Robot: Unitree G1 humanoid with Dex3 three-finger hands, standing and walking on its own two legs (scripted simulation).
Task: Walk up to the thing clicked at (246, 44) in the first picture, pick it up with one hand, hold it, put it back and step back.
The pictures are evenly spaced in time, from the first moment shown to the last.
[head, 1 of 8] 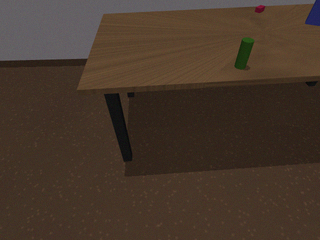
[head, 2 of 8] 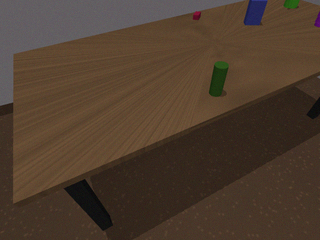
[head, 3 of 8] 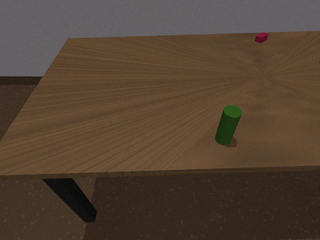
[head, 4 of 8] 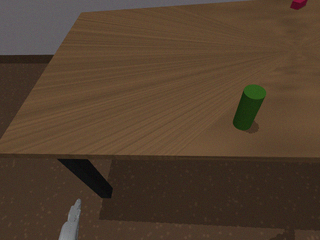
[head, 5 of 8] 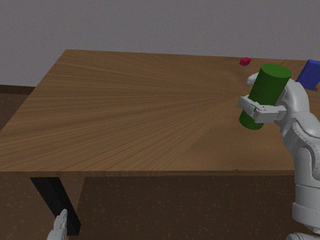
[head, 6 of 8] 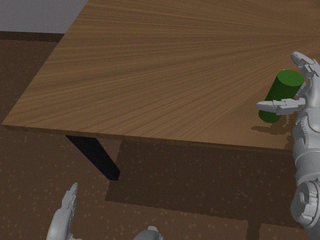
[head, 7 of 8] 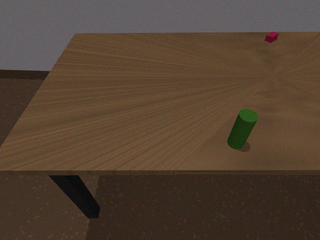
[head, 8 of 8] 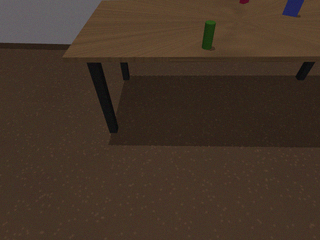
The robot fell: no
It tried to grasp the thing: yes
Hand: right
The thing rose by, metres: 0.25
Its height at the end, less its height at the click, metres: +0.00
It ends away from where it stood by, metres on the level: 0.01
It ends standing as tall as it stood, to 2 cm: yes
